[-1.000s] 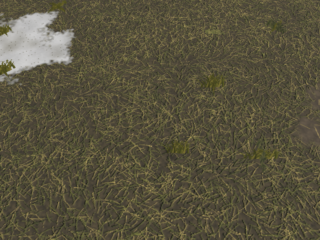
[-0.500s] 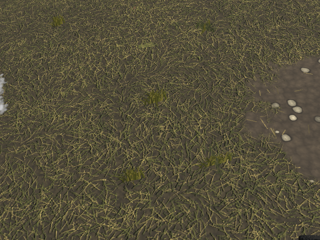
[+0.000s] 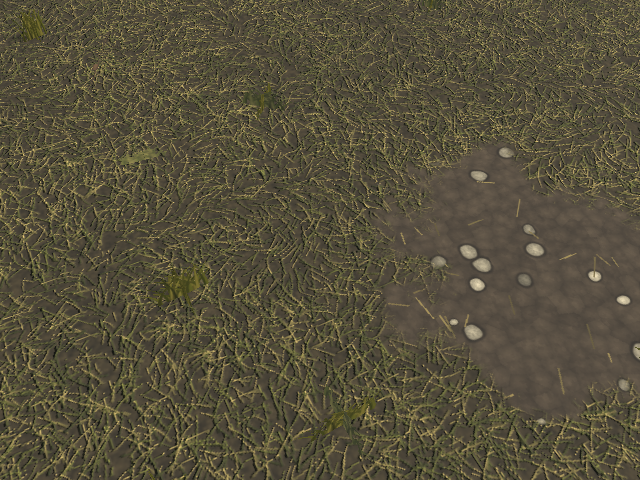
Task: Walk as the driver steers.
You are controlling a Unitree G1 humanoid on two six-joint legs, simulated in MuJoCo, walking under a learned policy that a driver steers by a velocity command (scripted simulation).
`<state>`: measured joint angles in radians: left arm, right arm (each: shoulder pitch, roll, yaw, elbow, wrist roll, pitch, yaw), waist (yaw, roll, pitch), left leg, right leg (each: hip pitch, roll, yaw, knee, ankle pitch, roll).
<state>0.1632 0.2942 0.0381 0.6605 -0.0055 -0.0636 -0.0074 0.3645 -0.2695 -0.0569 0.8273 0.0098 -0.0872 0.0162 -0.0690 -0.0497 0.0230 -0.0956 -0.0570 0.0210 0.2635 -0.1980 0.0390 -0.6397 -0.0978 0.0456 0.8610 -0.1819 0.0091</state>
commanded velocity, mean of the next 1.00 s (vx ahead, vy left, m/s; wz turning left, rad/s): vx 0.32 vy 0.00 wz -0.02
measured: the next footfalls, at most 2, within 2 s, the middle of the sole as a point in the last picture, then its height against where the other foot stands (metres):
right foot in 0.18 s outside the picture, level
left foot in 0.66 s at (282, 449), level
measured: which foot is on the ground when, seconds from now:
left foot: down 0.00-0.20, up 0.22-0.64, down 0.66-1.00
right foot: up 0.00-0.16, down 0.18-0.70, up 0.72-0.96, down 0.98-1.00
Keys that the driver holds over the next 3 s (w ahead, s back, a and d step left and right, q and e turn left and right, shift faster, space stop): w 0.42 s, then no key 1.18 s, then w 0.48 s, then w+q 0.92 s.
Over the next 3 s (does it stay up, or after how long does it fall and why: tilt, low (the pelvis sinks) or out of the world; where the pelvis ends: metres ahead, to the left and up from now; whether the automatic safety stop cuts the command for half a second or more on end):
stays up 1.08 0.05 -0.01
